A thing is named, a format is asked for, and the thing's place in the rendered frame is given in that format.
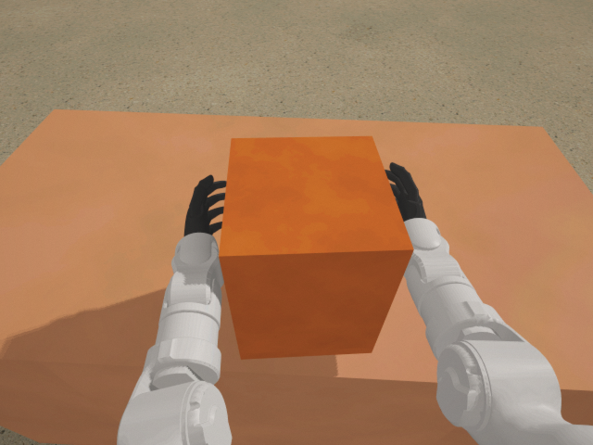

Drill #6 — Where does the pedestal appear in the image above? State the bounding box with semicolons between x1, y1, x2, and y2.
0;109;593;445

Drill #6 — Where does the robot left upper arm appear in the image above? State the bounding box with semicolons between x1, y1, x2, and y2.
118;380;232;445

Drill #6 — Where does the carton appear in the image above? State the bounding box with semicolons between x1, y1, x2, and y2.
219;136;414;360

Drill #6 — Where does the left robot hand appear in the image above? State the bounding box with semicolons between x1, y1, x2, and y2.
184;175;227;236

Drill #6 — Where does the right robot hand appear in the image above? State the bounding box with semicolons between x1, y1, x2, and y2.
385;162;426;222

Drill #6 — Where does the robot right upper arm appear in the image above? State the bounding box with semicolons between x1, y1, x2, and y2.
436;340;593;445

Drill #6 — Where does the right robot forearm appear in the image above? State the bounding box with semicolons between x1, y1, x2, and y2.
403;218;561;396

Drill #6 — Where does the left robot forearm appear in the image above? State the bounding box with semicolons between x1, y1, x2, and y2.
117;233;224;445

